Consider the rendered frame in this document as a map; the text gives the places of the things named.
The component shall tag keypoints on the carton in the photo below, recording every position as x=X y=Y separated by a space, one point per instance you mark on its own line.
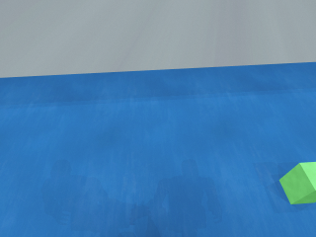
x=299 y=184

